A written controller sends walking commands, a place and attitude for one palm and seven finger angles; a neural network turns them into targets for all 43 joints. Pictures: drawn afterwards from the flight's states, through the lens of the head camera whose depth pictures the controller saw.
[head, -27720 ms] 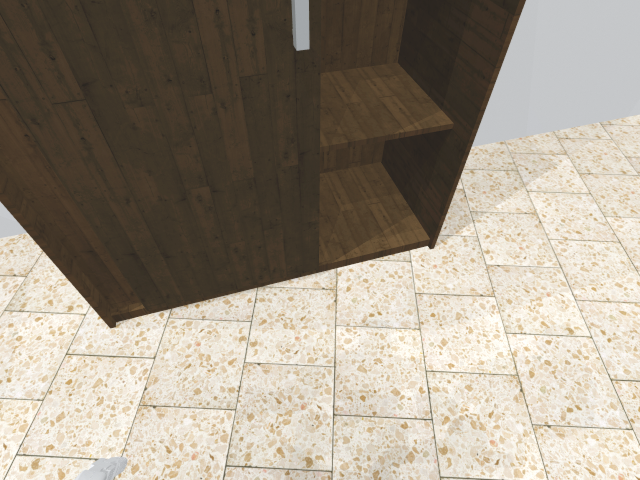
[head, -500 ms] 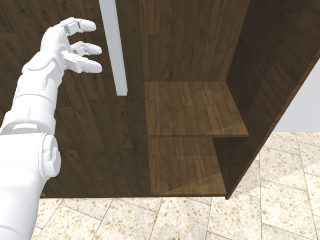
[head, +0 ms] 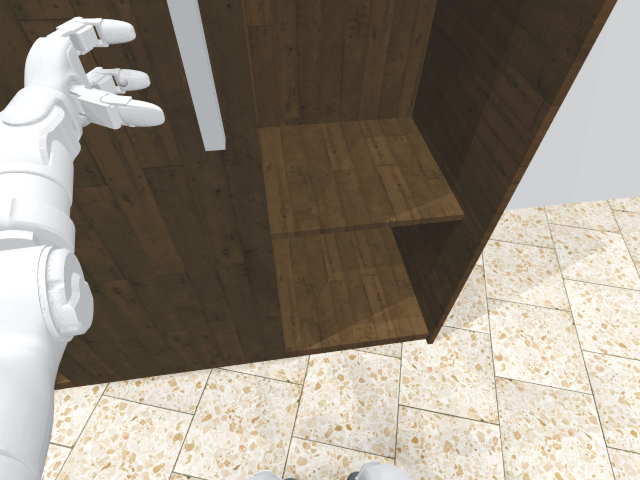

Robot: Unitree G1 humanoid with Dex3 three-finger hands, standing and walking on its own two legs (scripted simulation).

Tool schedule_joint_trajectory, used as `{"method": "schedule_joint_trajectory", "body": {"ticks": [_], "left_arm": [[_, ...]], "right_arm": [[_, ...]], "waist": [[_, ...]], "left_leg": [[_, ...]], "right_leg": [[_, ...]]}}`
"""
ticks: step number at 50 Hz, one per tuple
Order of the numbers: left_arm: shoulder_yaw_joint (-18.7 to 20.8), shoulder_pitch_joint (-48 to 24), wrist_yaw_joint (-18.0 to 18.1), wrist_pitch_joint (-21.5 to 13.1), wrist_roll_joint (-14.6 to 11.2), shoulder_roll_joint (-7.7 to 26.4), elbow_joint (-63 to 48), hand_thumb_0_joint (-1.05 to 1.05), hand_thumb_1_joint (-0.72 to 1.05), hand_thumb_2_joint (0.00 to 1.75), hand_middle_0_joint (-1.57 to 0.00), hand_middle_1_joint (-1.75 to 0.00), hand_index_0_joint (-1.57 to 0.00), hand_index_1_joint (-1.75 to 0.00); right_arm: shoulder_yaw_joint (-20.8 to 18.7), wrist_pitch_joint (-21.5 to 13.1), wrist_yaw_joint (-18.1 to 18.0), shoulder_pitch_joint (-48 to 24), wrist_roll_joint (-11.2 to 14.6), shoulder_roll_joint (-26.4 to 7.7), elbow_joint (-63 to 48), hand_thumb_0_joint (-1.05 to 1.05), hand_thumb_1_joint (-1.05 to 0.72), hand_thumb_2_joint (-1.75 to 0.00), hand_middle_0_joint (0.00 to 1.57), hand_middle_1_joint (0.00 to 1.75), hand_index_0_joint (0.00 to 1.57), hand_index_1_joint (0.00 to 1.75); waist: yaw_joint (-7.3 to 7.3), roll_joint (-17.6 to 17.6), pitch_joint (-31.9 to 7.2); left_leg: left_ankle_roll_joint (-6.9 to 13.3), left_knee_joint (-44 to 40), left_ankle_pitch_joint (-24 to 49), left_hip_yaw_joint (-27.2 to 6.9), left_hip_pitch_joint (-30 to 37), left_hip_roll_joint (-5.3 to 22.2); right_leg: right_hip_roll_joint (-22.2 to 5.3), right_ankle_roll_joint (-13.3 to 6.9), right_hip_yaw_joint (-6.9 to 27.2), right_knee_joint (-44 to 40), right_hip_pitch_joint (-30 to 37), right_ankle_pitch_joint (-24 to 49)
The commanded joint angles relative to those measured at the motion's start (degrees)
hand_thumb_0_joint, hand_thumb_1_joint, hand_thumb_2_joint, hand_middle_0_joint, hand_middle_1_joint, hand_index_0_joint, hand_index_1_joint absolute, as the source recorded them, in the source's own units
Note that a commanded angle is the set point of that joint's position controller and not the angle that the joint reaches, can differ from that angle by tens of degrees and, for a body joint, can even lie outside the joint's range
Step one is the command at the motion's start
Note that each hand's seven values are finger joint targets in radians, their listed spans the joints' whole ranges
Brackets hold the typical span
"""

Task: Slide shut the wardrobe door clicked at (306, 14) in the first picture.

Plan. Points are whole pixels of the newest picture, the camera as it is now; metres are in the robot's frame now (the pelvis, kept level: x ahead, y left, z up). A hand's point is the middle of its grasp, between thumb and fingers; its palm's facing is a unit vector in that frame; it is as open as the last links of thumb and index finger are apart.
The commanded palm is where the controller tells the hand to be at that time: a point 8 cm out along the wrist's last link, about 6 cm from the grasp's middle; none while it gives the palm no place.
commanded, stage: move the hooked fingers beside the handle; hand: left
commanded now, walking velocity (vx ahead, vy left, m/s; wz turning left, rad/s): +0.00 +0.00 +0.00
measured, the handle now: (192, 29) +0.55 +0.10 +0.29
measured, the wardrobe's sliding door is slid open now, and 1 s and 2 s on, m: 0.48 0.48 0.48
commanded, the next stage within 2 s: relax the arm and regain balance in 0.84 s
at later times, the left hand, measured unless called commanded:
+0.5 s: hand (119, 103) +0.46 +0.17 +0.26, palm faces +0.00 -1.00 -0.03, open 14.0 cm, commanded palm +0.55 +0.25 +0.27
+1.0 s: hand (66, 215) +0.32 +0.20 +0.23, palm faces +0.02 -0.99 -0.14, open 14.2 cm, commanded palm none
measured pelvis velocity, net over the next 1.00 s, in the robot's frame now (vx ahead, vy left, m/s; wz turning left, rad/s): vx -0.12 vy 0.09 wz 0.03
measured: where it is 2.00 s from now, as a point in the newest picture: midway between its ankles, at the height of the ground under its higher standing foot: outside the picture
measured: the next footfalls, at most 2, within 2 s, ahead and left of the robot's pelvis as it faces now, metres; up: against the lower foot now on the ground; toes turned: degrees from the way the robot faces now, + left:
right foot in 1.10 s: -0.01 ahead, +0.00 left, +0.00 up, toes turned -6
left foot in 1.28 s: -0.32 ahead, +0.24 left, +0.00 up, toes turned +2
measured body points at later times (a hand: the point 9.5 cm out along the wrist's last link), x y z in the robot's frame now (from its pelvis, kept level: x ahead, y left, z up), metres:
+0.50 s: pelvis -0.03 +0.03 -0.03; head -0.03 +0.02 +0.42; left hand +0.45 +0.23 +0.26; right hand +0.01 -0.25 -0.15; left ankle +0.11 +0.05 -0.71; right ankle +0.11 -0.13 -0.71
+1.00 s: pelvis -0.12 +0.09 -0.09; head -0.19 +0.08 +0.36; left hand +0.31 +0.25 +0.24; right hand -0.03 -0.22 -0.20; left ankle +0.11 +0.05 -0.71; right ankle +0.08 -0.11 -0.70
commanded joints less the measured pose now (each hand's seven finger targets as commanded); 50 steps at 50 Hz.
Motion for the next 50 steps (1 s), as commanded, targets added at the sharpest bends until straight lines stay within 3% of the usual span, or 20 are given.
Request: {"method": "schedule_joint_trajectory", "body": {"ticks": [1, 3, 5, 7, 11, 15, 17, 20, 27, 31, 34, 37, 40, 47, 48, 49, 50], "left_arm": [[2.83, -31.71, -0.18, -5.57, -1.22, 15.64, -16.63, 0.00, -0.50, 0.30, -0.30, -1.20, -0.30, -1.20], [3.40, -35.25, -0.60, -6.95, -1.49, 16.44, -20.46, 0.00, -0.50, 0.30, -0.30, -1.20, -0.30, -1.20], [1.01, -36.65, -0.46, -6.96, -2.22, 12.33, -22.39, 0.00, -0.50, 0.30, -0.30, -1.20, -0.30, -1.20], [2.36, -35.32, 0.14, -5.43, -2.67, 12.74, -20.34, 0.00, -0.50, 0.30, -0.30, -1.20, -0.30, -1.20], [-1.27, -33.49, 1.28, -1.03, -1.81, 8.00, -16.80, 0.00, -0.50, 0.30, -0.30, -1.20, -0.30, -1.20], [-0.49, -33.44, 3.01, 0.55, -1.94, 8.73, -17.44, 0.00, -0.50, 0.30, -0.30, -1.20, -0.30, -1.20], [-0.73, -33.77, 3.73, 1.11, -2.07, 7.96, -17.82, 0.00, -0.50, 0.30, -0.30, -1.20, -0.30, -1.20], [0.64, -32.60, 4.28, 1.45, -2.04, 10.65, -18.03, 0.00, -0.50, 0.30, -0.30, -1.20, -0.30, -1.20], [-0.33, -33.35, 5.52, 3.87, -1.95, 9.62, -18.83, 0.00, -0.50, 0.30, -0.30, -1.20, -0.30, -1.20], [-1.51, -33.74, 5.90, 5.07, -2.24, 7.36, -19.52, 0.00, -0.50, 0.30, -0.30, -1.20, -0.30, -1.20], [-2.66, -34.78, 6.36, 6.04, -2.33, 4.87, -20.88, 0.00, -0.50, 0.30, -0.30, -1.20, -0.30, -1.20], [-3.58, -36.05, 6.97, 7.60, -2.68, 2.46, -20.81, 0.00, -0.50, 0.30, -0.30, -1.20, -0.30, -1.20], [-4.35, -36.96, 7.88, 8.54, -2.43, 1.07, -21.62, 0.00, -0.50, 0.30, -0.30, -1.20, -0.30, -1.20], [-5.31, -40.86, 11.04, 12.93, -1.93, -2.52, -19.09, 0.00, -0.50, 0.30, -0.30, -1.20, -0.30, -1.20], [-5.99, 46.80, 11.99, 10.20, 9.29, -13.35, -13.10, 0.00, -0.50, 0.30, -0.15, -0.30, -0.15, -0.30], [-1.49, 59.49, 12.07, 10.54, 10.58, -11.61, -5.64, 0.00, -0.50, 0.30, -0.15, -0.30, -0.15, -0.30], [-0.76, 71.75, 12.47, 8.47, 9.64, -11.85, -6.60, 0.00, -0.50, 0.30, -0.15, -0.30, -0.15, -0.30]], "right_arm": [[-4.05, -4.42, -0.32, 2.54, -0.17, -10.01, -4.60, 0.00, -0.90, -0.90, 0.20, 0.30, 0.20, 0.30], [-4.59, -6.33, -0.30, 2.91, -0.30, -10.50, -3.90, 0.00, -0.90, -0.90, 0.20, 0.30, 0.20, 0.30], [-4.66, -7.86, -0.23, 3.08, -0.34, -10.67, -3.35, 0.00, -0.90, -0.90, 0.20, 0.30, 0.20, 0.30], [-4.66, -8.81, -0.46, 3.38, -0.38, -10.91, -1.96, 0.00, -0.90, -0.90, 0.20, 0.30, 0.20, 0.30], [-4.41, -8.61, -0.52, 2.88, -0.54, -11.28, -0.64, 0.00, -0.90, -0.90, 0.20, 0.30, 0.20, 0.30], [-4.03, -7.74, -0.69, 1.82, -0.80, -11.19, -0.93, 0.00, -0.90, -0.90, 0.20, 0.30, 0.20, 0.30], [-3.87, -7.16, -0.92, 0.99, -0.90, -11.06, -0.97, 0.00, -0.90, -0.90, 0.20, 0.30, 0.20, 0.30], [-3.18, -5.99, -1.36, -0.06, -0.97, -10.40, -1.77, 0.00, -0.90, -0.90, 0.20, 0.30, 0.20, 0.30], [-2.45, -2.77, -2.44, -3.70, -1.04, -10.10, -2.17, 0.00, -0.90, -0.90, 0.20, 0.30, 0.20, 0.30], [-2.10, -1.43, -2.92, -5.15, -1.06, -9.76, -2.20, 0.00, -0.90, -0.90, 0.20, 0.30, 0.20, 0.30], [-2.29, -0.48, -3.06, -5.75, -1.24, -9.69, -2.20, 0.00, -0.90, -0.90, 0.20, 0.30, 0.20, 0.30], [-2.45, 0.45, -3.17, -7.45, -1.52, -10.02, -1.17, 0.00, -0.90, -0.90, 0.20, 0.30, 0.20, 0.30], [-2.48, 1.65, -3.16, -8.65, -1.81, -9.93, -0.91, 0.00, -0.90, -0.90, 0.20, 0.30, 0.20, 0.30], [-3.05, 7.00, -3.30, -14.98, -2.93, -10.19, 0.92, 0.00, -0.90, -0.90, 0.20, 0.30, 0.20, 0.30], [-9.16, 9.48, -1.37, -3.18, -9.82, -16.09, -1.29, 0.00, -0.90, -0.90, 0.20, 0.30, 0.20, 0.30], [-8.91, 13.45, -0.58, -11.24, -7.42, -17.03, -0.32, 0.00, -0.90, -0.90, 0.20, 0.30, 0.20, 0.30], [-8.09, 14.64, -0.40, -15.46, -7.83, -12.28, 1.13, 0.00, -0.90, -0.90, 0.20, 0.30, 0.20, 0.30]], "waist": [[0.08, 2.49, -18.11], [-0.08, 5.23, -20.90], [-0.36, 6.40, -21.84], [0.20, 4.96, -21.50], [0.10, 3.58, -17.87], [0.37, 1.55, -17.03], [0.45, 0.64, -17.56], [0.86, -1.43, -17.22], [1.28, -1.56, -18.16], [1.09, -2.08, -18.70], [1.04, 0.06, -20.14], [0.91, -0.13, -21.17], [0.86, 1.45, -22.12], [1.28, 0.46, -24.38], [3.54, 12.84, -6.53], [9.65, 17.37, -3.03], [14.63, 13.33, -0.47]], "left_leg": [[-2.35, -9.28, -21.04, -11.81, 10.88, 6.26], [-2.72, -8.67, -22.63, -13.44, 14.49, 6.97], [-2.93, -8.82, -24.32, -16.33, 17.55, 7.86], [-3.09, -8.81, -26.08, -17.17, 16.46, 7.93], [-3.21, -7.98, -25.33, -15.62, 12.18, 7.19], [-3.38, -7.58, -25.51, -15.86, 10.46, 7.08], [-3.45, -7.44, -25.57, -15.80, 9.84, 7.28], [-3.33, -6.52, -24.50, -13.89, 6.82, 6.67], [-4.00, -5.29, -24.94, -14.44, 7.66, 6.81], [-4.19, -4.69, -24.78, -14.54, 7.94, 6.82], [-4.75, -4.56, -25.52, -16.48, 10.51, 7.28], [-5.08, -2.99, -24.99, -17.21, 11.55, 7.72], [-5.47, -1.94, -24.54, -17.34, 12.13, 7.72], [-6.74, 4.16, -20.18, -15.84, 11.55, 7.32], [-6.05, -14.46, -41.04, -29.67, -3.92, 10.76], [-16.45, -28.26, -38.81, -28.18, -13.63, 8.44], [-22.97, -34.05, -30.86, -22.18, -23.26, 5.81]], "right_leg": [[-0.01, 0.00, -0.67, -1.17, -0.78, -12.35], [-0.12, 0.22, -1.47, 1.10, -3.06, -11.53], [-0.39, 0.20, -1.86, 2.72, -6.37, -10.83], [-0.44, 0.19, -1.88, 3.55, -6.79, -11.01], [-0.50, -0.33, -2.49, 5.11, -8.07, -9.95], [-0.52, -0.31, -2.10, 5.56, -8.66, -9.90], [-0.53, -0.16, -2.11, 7.08, -8.15, -9.45], [-0.23, -0.15, -1.74, 6.72, -5.74, -9.99], [-0.04, -0.09, -1.61, 8.00, -8.44, -8.93], [0.09, -0.01, -1.68, 8.42, -9.83, -8.62], [0.10, 0.04, -1.94, 10.36, -13.13, -7.42], [0.06, 0.20, -1.88, 12.61, -15.15, -6.31], [0.06, 0.09, -1.93, 14.01, -17.19, -5.74], [-0.06, -0.38, -2.11, 20.03, -20.45, -2.98], [3.52, -2.40, -6.92, 37.42, -6.08, -15.48], [9.30, -1.72, -8.90, 47.37, 3.79, -7.69], [12.00, -0.06, -10.14, 56.34, 13.88, -7.71]]}}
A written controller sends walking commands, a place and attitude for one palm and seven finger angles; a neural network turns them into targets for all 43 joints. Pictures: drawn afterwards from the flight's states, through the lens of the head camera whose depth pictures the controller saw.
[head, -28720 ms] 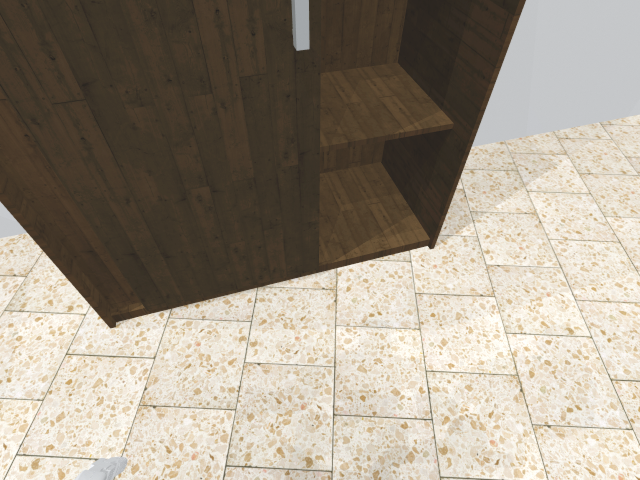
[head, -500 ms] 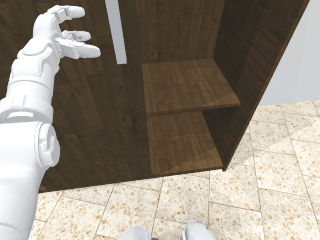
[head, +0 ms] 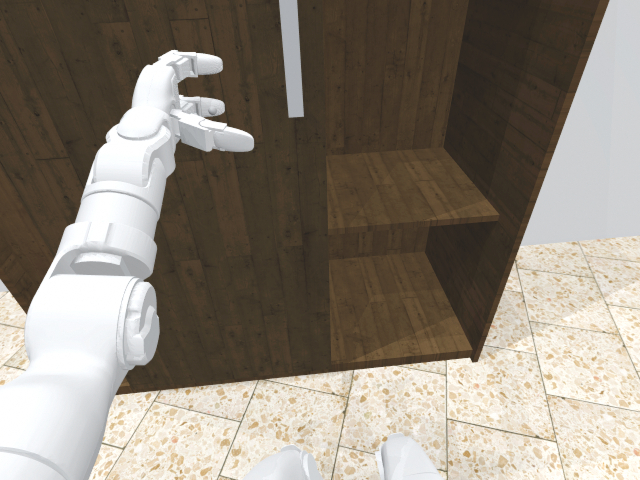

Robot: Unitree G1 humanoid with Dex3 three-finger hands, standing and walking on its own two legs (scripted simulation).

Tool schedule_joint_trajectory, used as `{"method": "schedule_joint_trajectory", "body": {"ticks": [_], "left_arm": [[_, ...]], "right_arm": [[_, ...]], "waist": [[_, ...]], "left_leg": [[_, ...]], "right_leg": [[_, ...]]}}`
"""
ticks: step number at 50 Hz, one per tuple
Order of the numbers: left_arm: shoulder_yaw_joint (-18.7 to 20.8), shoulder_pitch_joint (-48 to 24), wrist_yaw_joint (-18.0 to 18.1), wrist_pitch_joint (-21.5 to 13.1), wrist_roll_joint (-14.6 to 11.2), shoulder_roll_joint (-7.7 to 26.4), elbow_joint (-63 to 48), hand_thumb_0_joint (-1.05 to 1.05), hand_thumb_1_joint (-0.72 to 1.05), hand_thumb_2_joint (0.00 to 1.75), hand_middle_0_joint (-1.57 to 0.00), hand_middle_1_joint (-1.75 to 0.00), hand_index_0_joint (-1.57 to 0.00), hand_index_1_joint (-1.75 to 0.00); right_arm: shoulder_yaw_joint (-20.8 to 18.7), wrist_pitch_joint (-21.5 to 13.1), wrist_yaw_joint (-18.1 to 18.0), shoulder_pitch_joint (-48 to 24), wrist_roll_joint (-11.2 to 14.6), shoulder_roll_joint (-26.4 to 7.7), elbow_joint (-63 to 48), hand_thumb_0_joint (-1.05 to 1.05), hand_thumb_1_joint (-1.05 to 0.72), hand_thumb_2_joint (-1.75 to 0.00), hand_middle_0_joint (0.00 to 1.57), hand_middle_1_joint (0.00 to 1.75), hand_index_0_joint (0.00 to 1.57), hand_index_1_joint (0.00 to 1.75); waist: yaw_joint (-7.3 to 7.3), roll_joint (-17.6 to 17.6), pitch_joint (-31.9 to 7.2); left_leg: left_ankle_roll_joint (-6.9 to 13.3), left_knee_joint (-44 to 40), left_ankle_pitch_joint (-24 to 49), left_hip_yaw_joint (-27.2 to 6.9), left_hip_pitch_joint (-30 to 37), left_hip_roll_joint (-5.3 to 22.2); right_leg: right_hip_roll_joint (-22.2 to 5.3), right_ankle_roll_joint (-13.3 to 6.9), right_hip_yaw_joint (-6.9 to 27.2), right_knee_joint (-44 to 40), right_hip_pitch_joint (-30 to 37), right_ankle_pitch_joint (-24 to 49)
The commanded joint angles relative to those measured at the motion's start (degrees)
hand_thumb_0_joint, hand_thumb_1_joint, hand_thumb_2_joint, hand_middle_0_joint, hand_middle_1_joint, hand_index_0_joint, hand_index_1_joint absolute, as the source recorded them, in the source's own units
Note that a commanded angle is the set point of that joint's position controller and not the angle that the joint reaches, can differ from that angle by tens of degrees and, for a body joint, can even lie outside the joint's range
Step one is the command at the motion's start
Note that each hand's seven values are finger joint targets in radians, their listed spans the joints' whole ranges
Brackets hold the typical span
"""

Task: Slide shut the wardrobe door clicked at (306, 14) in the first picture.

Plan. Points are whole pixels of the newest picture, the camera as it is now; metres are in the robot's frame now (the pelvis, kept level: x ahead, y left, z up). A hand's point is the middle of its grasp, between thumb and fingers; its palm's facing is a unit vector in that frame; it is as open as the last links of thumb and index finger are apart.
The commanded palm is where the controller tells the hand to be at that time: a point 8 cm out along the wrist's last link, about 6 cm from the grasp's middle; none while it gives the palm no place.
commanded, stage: relax the arm and regain balance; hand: left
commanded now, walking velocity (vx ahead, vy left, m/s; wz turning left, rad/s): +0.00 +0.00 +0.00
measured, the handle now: (289, 21) +0.66 -0.01 +0.38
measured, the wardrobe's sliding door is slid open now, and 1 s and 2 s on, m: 0.48 0.48 0.48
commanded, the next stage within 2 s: step back with the hand held close in 1.84 s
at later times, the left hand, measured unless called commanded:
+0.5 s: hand out of the picture -0.17 +0.32 -0.08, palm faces +0.03 -0.93 -0.36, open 16.5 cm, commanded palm none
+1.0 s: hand out of the picture -0.18 +0.29 -0.03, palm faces -0.02 -0.97 -0.23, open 16.2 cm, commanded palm none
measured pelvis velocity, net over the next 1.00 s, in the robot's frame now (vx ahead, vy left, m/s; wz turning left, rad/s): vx -0.35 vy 0.12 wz -0.01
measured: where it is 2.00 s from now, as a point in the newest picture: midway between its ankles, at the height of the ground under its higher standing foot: outside the picture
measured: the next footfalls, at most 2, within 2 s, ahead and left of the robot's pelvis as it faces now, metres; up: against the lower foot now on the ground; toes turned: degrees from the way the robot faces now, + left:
right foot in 0.10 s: +0.11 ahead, -0.09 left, +0.00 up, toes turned -7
left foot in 0.28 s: -0.20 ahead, +0.16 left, +0.00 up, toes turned +0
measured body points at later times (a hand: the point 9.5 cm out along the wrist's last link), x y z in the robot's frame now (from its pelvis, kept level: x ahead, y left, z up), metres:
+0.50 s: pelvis -0.23 +0.09 +0.07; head -0.18 +0.06 +0.51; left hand -0.17 +0.37 -0.05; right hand -0.34 -0.11 -0.08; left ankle -0.24 +0.16 -0.63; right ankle -0.32 -0.01 -0.57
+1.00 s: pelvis -0.35 +0.12 +0.09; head -0.35 +0.10 +0.54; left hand -0.18 +0.34 -0.02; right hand -0.35 -0.12 -0.07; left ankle -0.34 +0.23 -0.63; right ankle -0.38 +0.02 -0.61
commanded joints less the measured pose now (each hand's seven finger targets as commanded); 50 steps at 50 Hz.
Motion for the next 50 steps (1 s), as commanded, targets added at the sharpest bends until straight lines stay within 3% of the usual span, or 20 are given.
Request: {"method": "schedule_joint_trajectory", "body": {"ticks": [1, 2, 4, 6, 7, 8, 10, 12, 14, 16, 17, 18, 20, 24, 29, 34, 40, 43, 45, 50], "left_arm": [[3.96, 77.05, 2.10, -4.06, 5.95, 0.67, 5.58, 0.00, -0.50, 0.30, -0.15, -0.30, -0.15, -0.30], [2.99, 83.22, 1.80, -5.88, 5.38, 0.85, 3.06, 0.00, -0.50, 0.30, -0.15, -0.30, -0.15, -0.30], [-1.70, 66.47, 0.45, -9.18, 6.08, -0.12, -9.62, 0.00, -0.50, 0.30, -0.15, -0.30, -0.15, -0.30], [-2.58, 34.34, 2.82, -8.53, 9.38, 1.77, -22.07, 0.00, -0.50, 0.30, -0.15, -0.30, -0.15, -0.30], [-3.69, 34.64, 3.43, -9.18, 8.32, -0.61, -24.66, 0.00, -0.50, 0.30, -0.15, -0.30, -0.15, -0.30], [-3.31, 40.48, 4.06, -10.02, 7.26, -1.60, -21.94, 0.00, -0.50, 0.30, -0.15, -0.30, -0.15, -0.30], [-3.34, 49.99, 4.01, -11.27, 7.22, -0.24, -15.67, 0.00, -0.50, 0.30, -0.15, -0.30, -0.15, -0.30], [-2.12, 52.30, 5.60, -11.97, 6.43, -5.93, -15.25, 0.00, -0.50, 0.30, -0.15, -0.30, -0.15, -0.30], [-3.35, 63.56, 5.03, -13.47, 6.26, -13.86, -10.93, 0.00, -0.50, 0.30, -0.15, -0.30, -0.15, -0.30], [-0.35, 82.81, 3.15, -10.32, 3.64, -5.57, -7.18, 0.00, -0.50, 0.30, -0.15, -0.30, -0.15, -0.30], [0.16, 73.22, 3.15, -9.68, 4.51, -3.14, -11.33, 0.00, -0.50, 0.30, -0.15, -0.30, -0.15, -0.30], [0.16, 68.21, 2.87, -10.39, 5.25, -2.97, -10.78, 0.00, -0.50, 0.30, -0.15, -0.30, -0.15, -0.30], [-1.99, 68.40, 2.19, -12.22, 6.05, -3.14, -8.12, 0.00, -0.50, 0.30, -0.15, -0.30, -0.15, -0.30], [-4.28, 73.59, 0.90, -12.72, 5.24, -5.87, -7.08, 0.00, -0.50, 0.30, -0.15, -0.30, -0.15, -0.30], [-5.05, 77.46, 2.25, -14.22, 4.28, -6.43, -5.32, 0.00, -0.50, 0.30, -0.15, -0.30, -0.15, -0.30], [-3.83, 65.39, 5.06, -17.45, 6.43, -3.40, -10.06, 0.00, -0.50, 0.30, -0.15, -0.30, -0.15, -0.30], [-3.29, 66.08, 5.46, -17.05, 5.53, -3.11, -9.91, 0.00, -0.50, 0.30, -0.15, -0.30, -0.15, -0.30], [-3.07, 70.60, 4.05, -15.07, 4.38, -4.36, -8.51, 0.00, -0.50, 0.30, -0.15, -0.30, -0.15, -0.30], [-3.81, 68.01, 3.55, -14.32, 4.47, -4.77, -8.66, 0.00, -0.50, 0.30, -0.15, -0.30, -0.15, -0.30], [-5.31, 74.80, 2.41, -15.29, 5.00, -6.85, -6.42, 0.00, -0.50, 0.30, -0.15, -0.30, -0.15, -0.30]], "right_arm": [[-4.16, 5.19, 1.80, -11.45, -2.33, -6.66, -4.28, 0.00, -0.90, -0.90, 0.20, 0.30, 0.20, 0.30], [-3.73, 3.88, 2.99, -16.99, -2.39, -4.38, -5.05, 0.00, -0.90, -0.90, 0.20, 0.30, 0.20, 0.30], [-6.37, 3.48, 3.08, -2.28, -0.73, 3.44, -3.70, 0.00, -0.90, -0.90, 0.20, 0.30, 0.20, 0.30], [-8.43, 7.70, 3.59, 17.66, -1.79, 1.06, -3.17, 0.00, -0.90, -0.90, 0.20, 0.30, 0.20, 0.30], [-8.72, 7.32, 4.65, 20.93, -2.62, -2.71, -4.21, 0.00, -0.90, -0.90, 0.20, 0.30, 0.20, 0.30], [-8.11, 7.20, 4.82, 20.31, -2.28, -4.21, -4.28, 0.00, -0.90, -0.90, 0.20, 0.30, 0.20, 0.30], [-6.28, 6.52, 4.90, 20.72, -1.70, 0.36, -1.68, 0.00, -0.90, -0.90, 0.20, 0.30, 0.20, 0.30], [-5.59, 5.37, 5.71, 27.70, -2.10, 7.76, 1.04, 0.00, -0.90, -0.90, 0.20, 0.30, 0.20, 0.30], [-2.97, 4.98, 5.16, 24.57, -1.56, 14.05, 2.62, 0.00, -0.90, -0.90, 0.20, 0.30, 0.20, 0.30], [-3.53, 3.00, 1.69, 2.24, -4.06, 0.89, -5.59, 0.00, -0.90, -0.90, 0.20, 0.30, 0.20, 0.30], [-2.79, 0.78, 2.52, 0.24, -2.27, 2.96, -8.90, 0.00, -0.90, -0.90, 0.20, 0.30, 0.20, 0.30], [-2.38, 0.09, 3.00, 0.85, -3.22, 5.41, -7.05, 0.00, -0.90, -0.90, 0.20, 0.30, 0.20, 0.30], [-4.49, -0.36, 2.00, 7.41, -4.21, 1.18, -3.68, 0.00, -0.90, -0.90, 0.20, 0.30, 0.20, 0.30], [-4.73, 0.76, 1.02, 15.28, -3.94, 3.66, -1.90, 0.00, -0.90, -0.90, 0.20, 0.30, 0.20, 0.30], [-6.02, 2.21, 3.30, 19.43, -1.40, 3.05, -1.89, 0.00, -0.90, -0.90, 0.20, 0.30, 0.20, 0.30], [-8.34, 2.58, 5.06, 12.29, -0.57, 3.94, -2.81, 0.00, -0.90, -0.90, 0.20, 0.30, 0.20, 0.30], [-7.66, 1.13, 5.64, 14.86, -0.54, 6.18, 0.12, 0.00, -0.90, -0.90, 0.20, 0.30, 0.20, 0.30], [-7.07, 0.50, 4.40, 9.38, -2.79, 4.24, -0.02, 0.00, -0.90, -0.90, 0.20, 0.30, 0.20, 0.30], [-6.62, 0.05, 4.39, 4.40, -2.03, 4.19, -2.84, 0.00, -0.90, -0.90, 0.20, 0.30, 0.20, 0.30], [-7.21, 0.05, 5.30, 3.03, -1.17, 2.26, -0.67, 0.00, -0.90, -0.90, 0.20, 0.30, 0.20, 0.30]], "waist": [[19.05, 0.21, 6.28], [22.93, -12.97, 12.68], [11.42, -60.05, 10.62], [-11.61, -38.12, 3.70], [-12.50, -39.64, 5.01], [-10.06, -36.87, 6.10], [-6.56, -4.64, 8.63], [-5.66, 3.77, 9.46], [-1.14, 16.40, 15.55], [14.21, 15.08, -11.50], [9.08, 16.37, 2.45], [8.65, 1.21, 13.30], [6.19, -16.78, 9.37], [3.32, -0.75, -1.37], [2.71, -5.42, -3.11], [0.84, -13.35, 8.08], [1.32, -9.25, 6.29], [6.08, 5.46, 4.27], [7.09, -0.45, 8.35], [8.70, -3.02, 3.91]], "left_leg": [[-27.06, -55.28, -30.59, -19.77, -24.50, 2.40], [-25.22, -46.10, -30.10, -14.84, -33.99, 0.19], [-6.65, 44.01, -22.84, -17.69, -10.58, -9.14], [-5.73, 80.89, -9.03, -14.79, 13.98, -12.60], [-5.37, 72.31, -6.65, -14.52, 22.16, -5.27], [-4.22, 60.77, -7.97, -14.74, 26.29, -1.12], [-3.61, 34.08, -19.08, -11.14, 31.29, 0.92], [-2.99, -10.27, -15.75, -12.76, 38.65, 4.44], [-5.91, -40.75, 7.50, -14.10, 23.13, 5.49], [-6.13, -21.41, 78.14, -19.86, 18.80, 9.15], [-3.12, -31.13, 29.26, -39.67, -3.58, 14.62], [-1.85, -36.47, -20.90, -43.02, -6.80, 13.25], [4.88, -33.50, -19.72, -45.65, 14.74, 12.27], [9.07, -26.22, 2.63, -45.18, 37.55, 10.50], [0.03, -20.01, 9.08, -28.38, 35.61, 5.08], [-5.04, 6.84, -13.18, -19.13, 21.35, -0.55], [-4.50, -30.52, 0.32, -14.60, 27.06, 1.21], [0.83, -34.25, 30.17, -29.35, 32.08, 8.03], [6.56, -38.94, 9.56, -43.89, 21.51, 13.58], [2.43, -35.56, -4.16, -29.46, 21.99, 8.12]], "right_leg": [[11.82, 0.48, -16.29, 23.69, 36.13, -6.57], [4.62, -1.82, -16.38, 6.49, 44.13, -9.11], [-20.50, -12.61, 14.27, -41.37, -2.39, -21.30], [-13.58, -1.43, -1.79, -48.52, -30.58, -26.67], [-12.39, 1.82, 1.53, -53.26, -35.00, -32.01], [-10.99, 1.40, 1.94, -50.94, -31.99, -29.58], [-14.46, -1.58, 3.22, -45.19, -23.37, -20.19], [-10.38, -0.33, 2.28, -24.11, -18.48, -10.60], [5.74, 2.24, -6.58, 27.68, -7.86, -3.04], [7.66, 3.49, -1.49, 54.97, 8.89, -8.88], [3.84, 2.99, 5.93, 48.68, 9.20, -1.77], [2.44, 1.66, 6.56, 37.93, 6.15, 5.23], [1.93, 1.12, 1.63, 19.65, -1.45, 5.05], [1.71, 1.02, -0.47, -9.70, 6.21, -0.97], [3.77, -1.33, -5.33, -43.02, 29.99, 15.28], [-14.68, -17.23, 21.51, -41.42, 21.16, 26.83], [-6.38, -7.71, 9.38, -22.93, 28.69, 39.12], [4.83, 0.87, -0.45, -3.87, 19.70, -5.14], [0.45, 1.05, 4.46, 0.14, 17.47, -5.73], [0.10, -0.72, -2.24, -26.63, 28.96, 3.41]]}}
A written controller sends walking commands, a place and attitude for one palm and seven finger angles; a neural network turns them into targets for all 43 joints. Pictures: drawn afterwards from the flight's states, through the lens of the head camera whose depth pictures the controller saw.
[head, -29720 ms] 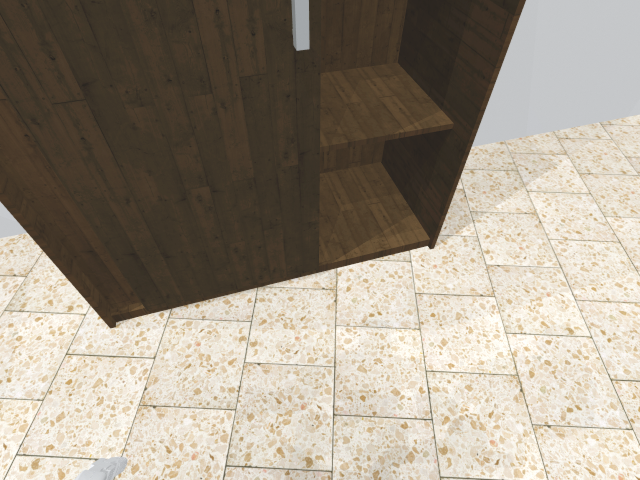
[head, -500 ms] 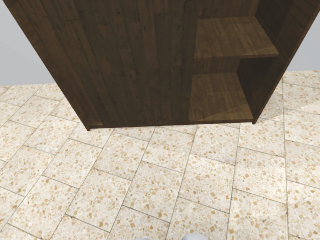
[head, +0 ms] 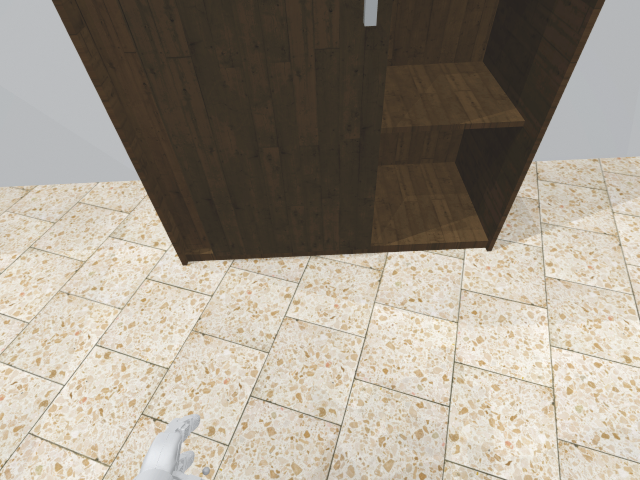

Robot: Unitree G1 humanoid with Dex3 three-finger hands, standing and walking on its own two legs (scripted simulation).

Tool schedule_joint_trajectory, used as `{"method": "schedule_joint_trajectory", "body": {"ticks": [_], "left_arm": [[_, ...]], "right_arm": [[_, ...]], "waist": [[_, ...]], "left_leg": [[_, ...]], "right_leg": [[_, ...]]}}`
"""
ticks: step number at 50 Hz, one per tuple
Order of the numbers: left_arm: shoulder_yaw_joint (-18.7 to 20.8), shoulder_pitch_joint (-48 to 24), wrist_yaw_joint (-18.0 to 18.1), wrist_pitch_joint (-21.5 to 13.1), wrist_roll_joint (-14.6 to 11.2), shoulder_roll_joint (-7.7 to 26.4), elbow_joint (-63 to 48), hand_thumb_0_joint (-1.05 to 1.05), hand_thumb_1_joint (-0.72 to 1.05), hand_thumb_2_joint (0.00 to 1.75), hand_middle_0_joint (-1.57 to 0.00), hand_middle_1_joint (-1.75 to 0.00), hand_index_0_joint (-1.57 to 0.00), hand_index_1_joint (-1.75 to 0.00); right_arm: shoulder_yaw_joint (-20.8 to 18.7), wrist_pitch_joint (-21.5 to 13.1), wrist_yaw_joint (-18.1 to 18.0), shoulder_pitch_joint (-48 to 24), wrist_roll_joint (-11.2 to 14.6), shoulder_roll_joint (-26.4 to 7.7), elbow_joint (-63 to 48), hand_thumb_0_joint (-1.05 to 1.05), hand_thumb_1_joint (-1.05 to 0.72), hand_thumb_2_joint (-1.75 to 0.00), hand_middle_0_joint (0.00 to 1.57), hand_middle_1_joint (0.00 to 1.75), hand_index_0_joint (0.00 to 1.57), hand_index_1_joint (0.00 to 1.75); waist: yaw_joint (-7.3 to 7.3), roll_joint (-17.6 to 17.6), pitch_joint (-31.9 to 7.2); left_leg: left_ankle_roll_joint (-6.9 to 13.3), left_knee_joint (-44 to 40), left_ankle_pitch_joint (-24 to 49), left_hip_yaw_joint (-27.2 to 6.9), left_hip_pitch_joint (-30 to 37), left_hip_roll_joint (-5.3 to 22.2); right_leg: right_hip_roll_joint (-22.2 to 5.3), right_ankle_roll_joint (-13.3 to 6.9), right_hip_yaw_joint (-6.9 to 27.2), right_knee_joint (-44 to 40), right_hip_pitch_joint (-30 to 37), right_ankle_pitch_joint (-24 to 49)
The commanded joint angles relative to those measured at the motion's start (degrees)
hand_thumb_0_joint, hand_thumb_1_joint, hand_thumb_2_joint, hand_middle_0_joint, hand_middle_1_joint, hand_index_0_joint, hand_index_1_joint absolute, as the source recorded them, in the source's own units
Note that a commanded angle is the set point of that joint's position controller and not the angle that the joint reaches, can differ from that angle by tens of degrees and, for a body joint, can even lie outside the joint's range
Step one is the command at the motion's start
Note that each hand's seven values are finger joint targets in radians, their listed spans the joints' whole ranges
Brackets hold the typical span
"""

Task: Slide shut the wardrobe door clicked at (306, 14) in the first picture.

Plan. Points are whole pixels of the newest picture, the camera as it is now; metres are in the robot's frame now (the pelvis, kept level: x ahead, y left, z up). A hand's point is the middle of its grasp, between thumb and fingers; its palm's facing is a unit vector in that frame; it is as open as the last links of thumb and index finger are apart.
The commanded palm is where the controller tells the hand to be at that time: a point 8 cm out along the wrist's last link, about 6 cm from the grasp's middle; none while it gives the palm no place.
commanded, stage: relax the arm and regain balance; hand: left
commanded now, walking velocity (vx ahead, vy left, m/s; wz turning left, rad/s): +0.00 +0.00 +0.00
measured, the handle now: out of the picture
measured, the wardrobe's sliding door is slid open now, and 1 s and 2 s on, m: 0.48 0.48 0.48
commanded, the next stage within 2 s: step back with the hand held close in 0.84 s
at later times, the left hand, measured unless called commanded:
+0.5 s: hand out of the picture +0.08 +0.19 -0.13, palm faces +0.13 -0.97 -0.20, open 16.3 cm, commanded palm none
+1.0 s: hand out of the picture +0.10 +0.21 -0.12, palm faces +0.19 -0.96 -0.19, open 16.0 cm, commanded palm +0.11 +0.31 +0.19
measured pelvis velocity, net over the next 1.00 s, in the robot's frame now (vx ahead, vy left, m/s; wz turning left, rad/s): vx -0.03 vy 0.03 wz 0.00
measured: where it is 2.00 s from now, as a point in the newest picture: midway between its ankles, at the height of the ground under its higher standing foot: outside the picture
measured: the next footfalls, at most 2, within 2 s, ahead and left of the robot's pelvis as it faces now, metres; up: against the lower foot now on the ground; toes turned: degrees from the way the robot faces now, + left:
left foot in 0.36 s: +0.00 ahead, +0.16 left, +0.00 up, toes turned -3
right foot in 1.84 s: -0.11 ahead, -0.05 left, +0.00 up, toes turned -7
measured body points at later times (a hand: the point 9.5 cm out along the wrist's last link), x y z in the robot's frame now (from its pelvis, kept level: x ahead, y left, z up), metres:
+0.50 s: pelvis -0.03 +0.01 +0.02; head -0.02 +0.00 +0.47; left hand +0.07 +0.25 -0.12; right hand -0.04 -0.21 -0.15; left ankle -0.04 +0.16 -0.72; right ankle -0.01 -0.09 -0.72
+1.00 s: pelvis -0.03 +0.03 +0.02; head -0.01 +0.01 +0.47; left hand +0.09 +0.27 -0.10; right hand -0.06 -0.18 -0.15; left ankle -0.04 +0.16 -0.72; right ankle -0.01 -0.09 -0.72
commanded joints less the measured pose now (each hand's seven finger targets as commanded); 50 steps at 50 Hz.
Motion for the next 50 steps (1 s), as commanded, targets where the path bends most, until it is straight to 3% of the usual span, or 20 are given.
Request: {"method": "schedule_joint_trajectory", "body": {"ticks": [1, 2, 3, 4, 5, 6, 8, 10, 14, 16, 18, 19, 20, 26, 29, 33, 44, 48, 49, 50], "left_arm": [[1.28, 9.74, 0.39, -1.85, 0.06, 5.34, -0.24, 0.00, -0.50, 0.30, -0.15, -0.30, -0.15, -0.30], [1.24, 10.02, 0.73, -2.49, 0.04, 6.10, 0.51, 0.00, -0.50, 0.30, -0.15, -0.30, -0.15, -0.30], [1.15, 9.93, 1.11, -2.91, 0.16, 7.64, 1.00, 0.00, -0.50, 0.30, -0.15, -0.30, -0.15, -0.30], [1.41, 10.19, 1.33, -3.71, 0.10, 8.37, 0.96, 0.00, -0.50, 0.30, -0.15, -0.30, -0.15, -0.30], [1.77, 9.84, 1.60, -4.07, 0.10, 8.38, 1.13, 0.00, -0.50, 0.30, -0.15, -0.30, -0.15, -0.30], [2.70, 8.76, 1.96, -4.16, 0.91, 7.31, 0.63, 0.00, -0.50, 0.30, -0.15, -0.30, -0.15, -0.30], [3.80, 6.59, 2.45, -4.25, 1.57, 6.50, -0.08, 0.00, -0.50, 0.30, -0.15, -0.30, -0.15, -0.30], [4.11, 6.10, 2.77, -4.35, 1.61, 6.25, 0.10, 0.00, -0.50, 0.30, -0.15, -0.30, -0.15, -0.30], [4.18, 7.85, 2.57, -3.94, 1.12, 6.72, 2.60, 0.00, -0.50, 0.30, -0.15, -0.30, -0.15, -0.30], [3.59, 8.42, 2.35, -3.61, 0.04, 6.46, 4.42, 0.00, -0.50, 0.30, -0.15, -0.30, -0.15, -0.30], [2.43, 10.33, 1.90, -3.38, -0.51, 4.01, 5.90, 0.00, -0.50, 0.30, -0.15, -0.30, -0.15, -0.30], [2.11, 10.75, 1.67, -3.54, -0.35, 3.92, 6.13, 0.00, -0.50, 0.30, -0.15, -0.30, -0.15, -0.30], [2.32, 9.84, 1.42, -3.45, -0.56, 4.73, 7.10, 0.00, -0.50, 0.30, -0.15, -0.30, -0.15, -0.30], [1.91, 8.11, 1.21, -3.14, -0.61, 5.08, 9.18, 0.00, -0.50, 0.30, -0.15, -0.30, -0.15, -0.30], [1.90, 8.02, 1.18, -3.03, -0.57, 4.85, 9.68, 0.00, -0.50, 0.30, -0.15, -0.30, -0.15, -0.30], [1.79, 8.13, 1.12, -3.01, -0.60, 4.36, 10.48, 0.00, -0.50, 0.30, -0.15, -0.30, -0.15, -0.30], [1.69, 8.52, 1.61, -3.57, -0.70, 3.97, 11.51, 0.00, -0.50, 0.30, -0.15, -0.30, -0.15, -0.30], [1.51, 8.41, 1.65, -3.54, -0.81, 4.23, 11.87, 0.00, -0.50, 0.30, -0.15, -0.30, -0.15, -0.30], [42.56, -42.25, 8.84, -19.10, -7.69, 76.57, -131.27, 0.00, 0.90, 0.90, -0.20, -0.30, -0.20, -0.30], [39.16, -26.95, 9.21, -19.36, -2.92, 79.04, -136.57, 0.00, 0.90, 0.90, -0.20, -0.30, -0.20, -0.30]], "right_arm": [[-1.75, -1.48, 0.35, -2.05, 0.95, -7.19, -3.24, 0.00, -0.90, -0.90, 0.20, 0.30, 0.20, 0.30], [-1.70, -1.60, 0.63, -0.17, 1.34, -5.42, -2.21, 0.00, -0.90, -0.90, 0.20, 0.30, 0.20, 0.30], [-1.53, -1.66, 0.83, 1.31, 1.78, -3.81, -1.57, 0.00, -0.90, -0.90, 0.20, 0.30, 0.20, 0.30], [-1.84, -0.81, 0.56, 0.80, 1.81, -3.71, -0.73, 0.00, -0.90, -0.90, 0.20, 0.30, 0.20, 0.30], [-2.30, -0.49, 0.82, -0.86, 1.52, -5.15, 0.30, 0.00, -0.90, -0.90, 0.20, 0.30, 0.20, 0.30], [-2.78, -0.80, 1.02, -1.21, 1.33, -4.73, 0.41, 0.00, -0.90, -0.90, 0.20, 0.30, 0.20, 0.30], [-2.94, -1.03, 1.23, 0.05, 1.36, -2.95, 1.24, 0.00, -0.90, -0.90, 0.20, 0.30, 0.20, 0.30], [-2.83, -0.93, 1.35, 1.32, 1.42, -1.58, 2.02, 0.00, -0.90, -0.90, 0.20, 0.30, 0.20, 0.30], [-1.91, -1.33, 1.18, 1.73, 1.79, -0.44, 3.49, 0.00, -0.90, -0.90, 0.20, 0.30, 0.20, 0.30], [-1.20, -1.83, 0.91, 3.77, 1.84, 0.13, 6.09, 0.00, -0.90, -0.90, 0.20, 0.30, 0.20, 0.30], [-0.67, -2.58, 0.65, 2.65, 1.19, -1.69, 7.48, 0.00, -0.90, -0.90, 0.20, 0.30, 0.20, 0.30], [-0.60, -2.67, 0.58, 2.89, 1.18, -2.73, 7.50, 0.00, -0.90, -0.90, 0.20, 0.30, 0.20, 0.30], [-0.43, -2.81, 0.46, 1.73, 1.41, -2.02, 8.24, 0.00, -0.90, -0.90, 0.20, 0.30, 0.20, 0.30], [-0.27, -2.63, 0.56, 1.37, 1.67, -2.64, 8.95, 0.00, -0.90, -0.90, 0.20, 0.30, 0.20, 0.30], [-0.25, -2.79, 0.57, 1.85, 1.75, -3.05, 9.30, 0.00, -0.90, -0.90, 0.20, 0.30, 0.20, 0.30], [-0.29, -2.92, 0.46, 2.37, 1.81, -3.02, 9.47, 0.00, -0.90, -0.90, 0.20, 0.30, 0.20, 0.30], [-0.15, -3.31, 0.27, 4.08, 2.22, -1.97, 10.69, 0.00, -0.90, -0.90, 0.20, 0.30, 0.20, 0.30], [0.02, -3.16, 0.26, 4.10, 2.21, -2.01, 11.14, 0.00, -0.90, -0.90, 0.20, 0.30, 0.20, 0.30], [0.91, -13.05, 0.33, -22.29, 10.25, -20.88, -24.30, 0.00, -0.90, -0.90, 0.20, 0.30, 0.20, 0.30], [6.21, -19.15, -3.62, -10.40, 8.55, -7.69, -4.94, 0.00, -0.90, -0.90, 0.20, 0.30, 0.20, 0.30]], "waist": [[4.31, 3.21, -0.42], [3.51, -1.04, 0.01], [2.68, -5.05, 0.12], [2.94, -16.03, 0.12], [3.57, -15.98, 2.47], [2.67, -10.91, 2.92], [1.27, -5.81, 0.84], [0.89, -5.38, -0.99], [1.98, -8.10, -0.07], [1.39, -7.57, -0.02], [2.88, -1.25, 2.49], [3.03, -1.95, 1.77], [2.99, 1.54, 0.60], [2.41, 0.90, 2.28], [2.52, 3.18, 2.23], [2.55, 1.46, 2.25], [2.45, -0.35, -0.52], [2.32, -0.54, 0.64], [11.43, 7.67, -19.44], [9.45, 11.20, -16.98]], "left_leg": [[4.27, -10.80, 0.96, -13.52, -6.28, 11.14], [2.53, -8.26, -0.01, -11.27, -7.28, 8.41], [0.66, -3.55, -2.01, -7.17, -7.62, 4.42], [-1.64, 4.73, -2.57, -2.72, -7.48, 1.82], [-2.22, 12.20, -5.48, -3.48, -8.26, 2.99], [-2.34, 17.53, -6.18, -4.74, -10.34, 3.82], [-2.17, 22.06, -5.82, -4.98, -10.54, 4.93], [-2.13, 20.64, -4.48, -3.89, -9.27, 5.79], [-1.75, 0.86, -3.52, -1.35, -4.51, 6.89], [-1.69, -13.77, 4.58, -1.01, 4.70, 6.91], [-0.49, -16.24, 10.21, -4.84, 6.18, 9.56], [-0.36, -13.58, 14.31, -4.95, 5.49, 10.61], [-0.48, -12.11, 15.46, -4.70, 3.69, 9.95], [-0.60, -15.07, 8.31, -5.22, 2.40, 9.05], [-0.18, -16.79, 6.83, -6.84, 1.59, 9.72], [0.11, -17.84, 5.11, -7.57, 1.02, 9.84], [-0.11, -14.91, 17.40, -5.70, 4.36, 9.34], [-0.27, -14.97, 16.35, -5.16, 4.54, 9.23], [2.08, -6.14, 23.55, -8.16, 9.11, 10.34], [1.45, 1.75, 18.99, -5.79, 6.49, 13.12]], "right_leg": [[-0.32, -1.58, -3.20, -22.18, 11.12, 11.32], [-1.60, -2.79, 0.37, -27.53, 13.36, 12.42], [-6.71, -5.95, 9.49, -31.08, 11.83, 7.95], [-11.99, -10.32, 20.49, -36.81, 8.89, 2.38], [-14.93, -14.11, 25.79, -39.24, 5.89, 2.34], [-15.61, -16.34, 26.09, -38.34, 5.90, 4.71], [-15.38, -16.57, 22.41, -35.99, 5.17, 6.86], [-14.00, -15.18, 18.30, -34.72, 5.86, 10.68], [-11.17, -12.26, 13.02, -33.26, 7.87, 15.99], [-9.05, -8.32, 9.83, -31.56, 4.50, 11.69], [-3.62, -5.09, 6.32, -29.12, 2.30, 9.14], [-2.74, -4.82, 5.51, -28.68, 3.48, 11.38], [-3.86, -4.10, 4.72, -29.61, 6.37, 15.53], [-4.24, -4.00, 3.88, -31.07, 7.14, 11.66], [-3.56, -3.57, 2.37, -29.97, 7.90, 12.31], [-3.52, -3.27, 1.56, -29.50, 8.61, 12.87], [-4.73, -3.56, 1.37, -28.53, 11.27, 21.65], [-5.11, -3.60, 1.65, -29.33, 10.71, 20.83], [-7.91, 6.60, 0.80, -31.53, 14.10, 33.62], [-10.17, 1.21, 6.84, -27.46, 7.84, 34.39]]}}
